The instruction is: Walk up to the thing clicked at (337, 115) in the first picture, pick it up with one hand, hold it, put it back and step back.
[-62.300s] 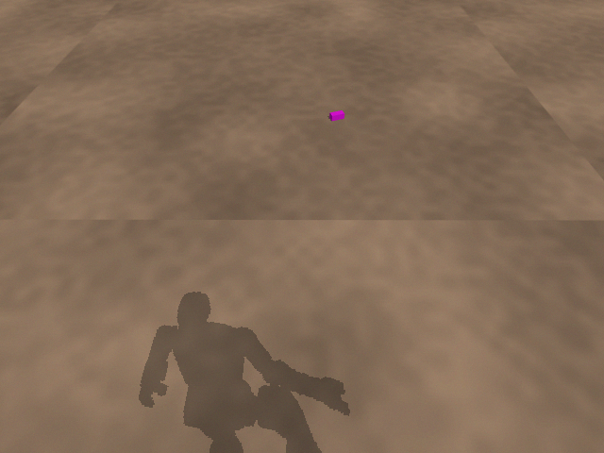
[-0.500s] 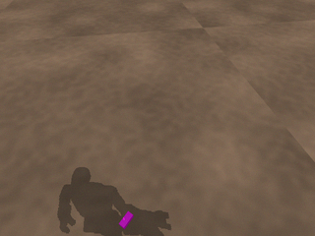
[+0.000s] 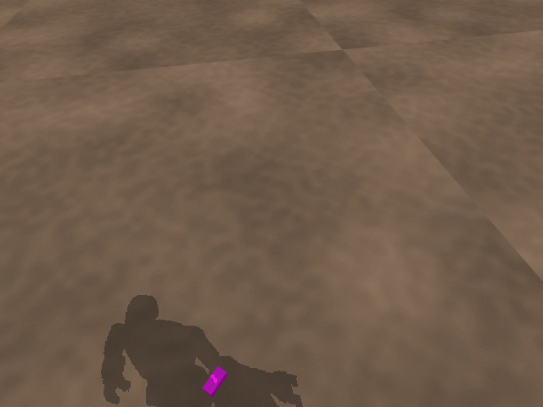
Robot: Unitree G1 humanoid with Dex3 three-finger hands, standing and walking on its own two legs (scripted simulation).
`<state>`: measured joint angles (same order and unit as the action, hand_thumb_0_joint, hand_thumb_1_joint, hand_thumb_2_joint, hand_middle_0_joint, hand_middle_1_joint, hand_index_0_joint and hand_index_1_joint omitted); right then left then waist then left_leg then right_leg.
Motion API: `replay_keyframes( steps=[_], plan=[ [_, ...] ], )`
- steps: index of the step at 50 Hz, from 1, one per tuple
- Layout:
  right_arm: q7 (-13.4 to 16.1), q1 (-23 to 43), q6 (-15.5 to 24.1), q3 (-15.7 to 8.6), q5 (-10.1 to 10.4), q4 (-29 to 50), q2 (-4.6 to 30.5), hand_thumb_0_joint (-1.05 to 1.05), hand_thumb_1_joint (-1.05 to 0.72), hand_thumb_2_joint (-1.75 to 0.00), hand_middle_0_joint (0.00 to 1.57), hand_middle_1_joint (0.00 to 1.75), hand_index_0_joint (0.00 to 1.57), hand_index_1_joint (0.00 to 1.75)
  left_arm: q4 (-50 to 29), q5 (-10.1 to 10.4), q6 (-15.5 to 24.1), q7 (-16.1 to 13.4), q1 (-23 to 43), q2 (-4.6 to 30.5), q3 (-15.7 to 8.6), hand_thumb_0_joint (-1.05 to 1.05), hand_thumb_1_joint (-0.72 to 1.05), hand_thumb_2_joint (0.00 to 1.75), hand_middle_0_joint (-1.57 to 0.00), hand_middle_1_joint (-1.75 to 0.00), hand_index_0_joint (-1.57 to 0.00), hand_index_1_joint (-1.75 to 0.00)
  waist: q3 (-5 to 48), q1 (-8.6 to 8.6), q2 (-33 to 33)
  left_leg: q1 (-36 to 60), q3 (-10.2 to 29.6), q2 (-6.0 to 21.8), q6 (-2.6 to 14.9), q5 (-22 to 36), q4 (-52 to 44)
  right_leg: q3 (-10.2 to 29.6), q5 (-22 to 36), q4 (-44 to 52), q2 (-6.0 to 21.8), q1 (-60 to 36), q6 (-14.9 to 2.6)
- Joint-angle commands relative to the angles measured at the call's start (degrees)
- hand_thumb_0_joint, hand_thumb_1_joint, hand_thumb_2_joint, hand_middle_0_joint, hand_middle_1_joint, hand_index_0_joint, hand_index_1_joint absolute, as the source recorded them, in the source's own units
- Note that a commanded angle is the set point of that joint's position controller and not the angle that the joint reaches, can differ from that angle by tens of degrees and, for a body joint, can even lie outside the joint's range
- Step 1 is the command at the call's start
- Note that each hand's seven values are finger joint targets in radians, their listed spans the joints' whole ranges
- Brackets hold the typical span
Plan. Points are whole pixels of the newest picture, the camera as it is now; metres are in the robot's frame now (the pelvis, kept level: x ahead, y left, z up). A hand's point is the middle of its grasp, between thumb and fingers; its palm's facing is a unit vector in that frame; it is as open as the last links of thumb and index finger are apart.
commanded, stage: stand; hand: left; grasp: from above
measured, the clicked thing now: (215, 381) +0.37 +0.23 -0.76
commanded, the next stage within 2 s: step back in 1.40 s
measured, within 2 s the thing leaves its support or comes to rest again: neither
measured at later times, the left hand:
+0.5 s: hand out of the picture +0.09 +0.23 -0.16, palm faces +0.00 -0.95 -0.32, open 7.4 cm
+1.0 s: hand out of the picture +0.09 +0.25 -0.15, palm faces -0.01 -0.94 -0.35, open 7.4 cm
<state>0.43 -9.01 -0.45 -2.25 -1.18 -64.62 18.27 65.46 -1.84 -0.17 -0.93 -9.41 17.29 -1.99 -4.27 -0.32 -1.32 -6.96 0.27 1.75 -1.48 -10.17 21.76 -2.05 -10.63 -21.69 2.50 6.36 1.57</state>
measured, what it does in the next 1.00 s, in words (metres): stands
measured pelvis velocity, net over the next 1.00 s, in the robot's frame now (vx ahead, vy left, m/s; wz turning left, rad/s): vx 0.02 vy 0.00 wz -0.01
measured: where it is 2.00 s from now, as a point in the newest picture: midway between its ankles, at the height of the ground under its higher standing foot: outside the picture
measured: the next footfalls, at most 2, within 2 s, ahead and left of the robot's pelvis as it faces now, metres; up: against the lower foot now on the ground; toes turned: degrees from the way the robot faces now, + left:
none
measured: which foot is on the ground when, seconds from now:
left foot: down 0.00-1.00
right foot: down 0.00-1.00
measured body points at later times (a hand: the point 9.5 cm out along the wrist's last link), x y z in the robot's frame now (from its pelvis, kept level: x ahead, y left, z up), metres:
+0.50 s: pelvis +0.02 +0.00 +0.00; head +0.02 -0.01 +0.45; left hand +0.09 +0.28 -0.13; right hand +0.08 -0.29 -0.14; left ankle +0.02 +0.14 -0.74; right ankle +0.02 -0.14 -0.74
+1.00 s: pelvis +0.02 +0.00 +0.00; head +0.02 -0.01 +0.45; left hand +0.09 +0.29 -0.13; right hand +0.08 -0.30 -0.14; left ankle +0.02 +0.14 -0.74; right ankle +0.02 -0.14 -0.74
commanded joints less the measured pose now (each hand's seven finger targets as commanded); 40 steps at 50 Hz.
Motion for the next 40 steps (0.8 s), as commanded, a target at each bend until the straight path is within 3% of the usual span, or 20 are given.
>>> replay_keyframes(
  steps=[1, 8, 13, 18, 22, 29, 37, 40],
  plan=[
    [0.61, 1.55, 1.36, -1.09, -0.09, 3.24, 9.64, 0.0, -0.9, -0.9, 0.2, 0.3, 0.2, 0.3, -3.24, 0.61, 1.46, -0.7, 2.38, 11.79, -1.93, 0.0, 0.9, 0.9, -0.2, -0.3, -0.2, -0.3, 1.49, 0.01, 1.37, -1.16, 4.23, 4.15, 2.43, -1.87, -5.0, 5.86, -1.8, 6.25, 4.72, 1.53, -1.91],
    [0.68, 1.22, 1.34, -0.59, 0.08, 2.55, 9.53, 0.0, -0.9, -0.9, 0.2, 0.3, 0.2, 0.3, -2.49, 0.78, 1.36, -0.55, 2.57, 11.18, -1.81, 0.0, 0.9, 0.9, -0.2, -0.3, -0.2, -0.3, 1.29, 0.14, 1.7, -0.95, 4.04, 4.41, 2.36, -0.37, -5.01, 5.72, -0.83, 6.47, 4.34, 1.44, -1.86],
    [0.85, 1.69, 1.63, -0.46, 0.14, 2.57, 9.66, 0.0, -0.9, -0.9, 0.2, 0.3, 0.2, 0.3, -2.61, 0.84, 1.47, -0.55, 2.81, 10.56, -1.73, 0.0, 0.9, 0.9, -0.2, -0.3, -0.2, -0.3, 4.53, 0.12, 0.9, 0.96, 3.68, 5.04, 2.26, 6.18, -4.48, 5.12, 7.09, 4.95, 4.67, -1.17, -1.96],
    [0.78, 2.68, 1.56, -0.42, 0.2, 2.29, 10.18, 0.0, -0.9, -0.9, 0.2, 0.3, 0.2, 0.3, -2.46, 0.73, 1.38, -0.42, 3.08, 10.79, -1.51, 0.0, 0.9, 0.9, -0.2, -0.3, -0.2, -0.3, 2.61, 0.01, 1.66, 0.94, 3.7, 5.06, 2.13, 4.35, -5.01, 5.1, 3.13, 6.1, 4.33, 0.63, -1.73],
    [0.9, 3.0, 1.88, -0.6, 0.06, 2.24, 11.17, 0.0, -0.9, -0.9, 0.2, 0.3, 0.2, 0.3, -3.14, 0.84, 1.56, -0.41, 4.21, 11.77, -1.81, 0.0, 0.9, 0.9, -0.2, -0.3, -0.2, -0.3, 4.91, 0.17, 0.31, 1.67, 3.47, 5.43, 1.91, 8.64, -4.85, 5.14, 9.47, 4.86, 4.85, -1.37, -1.83],
    [0.77, 3.47, 1.94, -0.51, 0.1, 2.23, 11.06, 0.0, -0.9, -0.9, 0.2, 0.3, 0.2, 0.3, -3.23, 0.95, 1.45, -0.32, 4.93, 11.88, -1.76, 0.0, 0.9, 0.9, -0.2, -0.3, -0.2, -0.3, 4.25, 0.32, 1.16, 1.47, 3.33, 5.57, 1.87, 8.25, -5.63, 4.62, 7.63, 4.99, 4.62, -0.81, -1.72],
    [0.74, 4.64, 2.1, -0.78, 0.12, 2.48, 12.11, 0.0, -0.9, -0.9, 0.2, 0.3, 0.2, 0.3, -3.67, 0.86, 1.69, -0.28, 5.32, 12.35, -1.64, 0.0, 0.9, 0.9, -0.2, -0.3, -0.2, -0.3, 5.9, 0.27, 1.29, 3.42, 3.19, 5.89, 2.12, 11.16, -4.79, 4.57, 11.27, 4.81, 5.08, -1.23, -1.71],
    [0.59, 4.78, 1.87, -0.62, 0.1, 2.21, 11.85, 0.0, -0.9, -0.9, 0.2, 0.3, 0.2, 0.3, -3.58, 0.99, 1.45, -0.16, 5.85, 12.48, -1.51, 0.0, 0.9, 0.9, -0.2, -0.3, -0.2, -0.3, 3.28, 0.35, 0.93, 1.18, 3.25, 5.61, 1.87, 5.09, -6.19, 4.79, 5.13, 5.83, 4.72, -0.03, -1.85]
  ],
)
